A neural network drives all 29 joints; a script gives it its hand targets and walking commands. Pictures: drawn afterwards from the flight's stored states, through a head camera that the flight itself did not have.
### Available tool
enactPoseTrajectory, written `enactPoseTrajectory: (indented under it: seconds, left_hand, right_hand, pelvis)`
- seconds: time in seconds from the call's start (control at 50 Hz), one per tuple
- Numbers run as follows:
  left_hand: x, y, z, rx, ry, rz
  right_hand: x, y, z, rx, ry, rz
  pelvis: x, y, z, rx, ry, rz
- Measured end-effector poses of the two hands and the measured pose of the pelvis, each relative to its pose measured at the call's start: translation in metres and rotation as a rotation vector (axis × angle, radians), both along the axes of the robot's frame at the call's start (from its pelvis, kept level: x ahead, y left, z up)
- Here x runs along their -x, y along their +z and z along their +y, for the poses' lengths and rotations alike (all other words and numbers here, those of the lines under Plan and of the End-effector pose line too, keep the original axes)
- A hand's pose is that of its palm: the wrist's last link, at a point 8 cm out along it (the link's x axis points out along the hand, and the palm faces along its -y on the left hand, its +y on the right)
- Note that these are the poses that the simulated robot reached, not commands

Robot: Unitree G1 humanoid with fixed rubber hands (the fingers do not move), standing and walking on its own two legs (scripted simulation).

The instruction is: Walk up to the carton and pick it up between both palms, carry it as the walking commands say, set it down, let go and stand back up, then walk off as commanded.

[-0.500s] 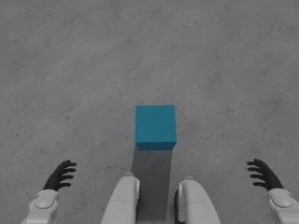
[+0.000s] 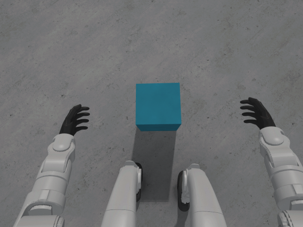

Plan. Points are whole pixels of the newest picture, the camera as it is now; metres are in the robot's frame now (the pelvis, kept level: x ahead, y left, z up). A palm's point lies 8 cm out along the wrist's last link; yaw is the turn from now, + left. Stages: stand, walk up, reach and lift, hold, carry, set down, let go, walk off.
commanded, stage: reach and lift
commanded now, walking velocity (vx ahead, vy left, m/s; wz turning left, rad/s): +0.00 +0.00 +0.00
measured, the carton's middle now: (158, 109) +0.50 +0.02 -0.56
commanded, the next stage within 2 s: none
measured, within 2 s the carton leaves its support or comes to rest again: neither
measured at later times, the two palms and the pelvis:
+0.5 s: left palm (92, 89) +0.47 +0.22 -0.14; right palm (234, 78) +0.49 -0.21 -0.12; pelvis -0.01 +0.00 -0.02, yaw +0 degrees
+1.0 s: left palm (109, 89) +0.49 +0.19 -0.21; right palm (218, 77) +0.52 -0.19 -0.19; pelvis -0.05 +0.00 -0.04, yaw +0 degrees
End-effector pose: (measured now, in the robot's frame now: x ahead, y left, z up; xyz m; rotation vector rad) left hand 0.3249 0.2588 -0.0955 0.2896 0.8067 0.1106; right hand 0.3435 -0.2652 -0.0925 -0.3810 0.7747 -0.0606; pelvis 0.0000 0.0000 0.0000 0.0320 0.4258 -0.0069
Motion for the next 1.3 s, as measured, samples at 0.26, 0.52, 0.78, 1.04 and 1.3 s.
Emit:
enactPoseTrajectory:
  seconds: [0.26, 0.52, 0.78, 1.04, 1.3]
  left_hand:
    - [-0.067, -0.027, -0.019, 0.053, -0.001, -0.043]
    - [-0.145, -0.045, -0.042, 0.125, 0.022, -0.13]
    - [-0.178, -0.098, -0.072, 0.176, 0.024, -0.211]
    - [-0.164, -0.123, -0.072, 0.201, 0.13, -0.149]
    - [-0.169, -0.226, -0.085, 0.216, 0.148, -0.2]
  right_hand:
    - [-0.071, -0.017, 0.028, -0.069, 0.011, -0.07]
    - [-0.149, -0.035, 0.052, -0.13, -0.001, -0.121]
    - [-0.168, -0.115, 0.076, -0.179, -0.058, -0.107]
    - [-0.175, -0.105, 0.078, -0.215, -0.092, -0.194]
    - [-0.158, -0.227, 0.09, -0.253, -0.159, -0.171]
  pelvis:
    - [0.01, -0.014, 0.0, -0.003, 0.004, 0.157]
    - [0.006, -0.02, 0.003, -0.001, 0.006, 0.254]
    - [0.021, -0.018, 0.003, -0.001, 0.003, 0.163]
    - [0.053, -0.048, -0.002, -0.016, -0.002, 0.143]
    - [0.093, -0.165, 0.004, -0.021, -0.011, 0.183]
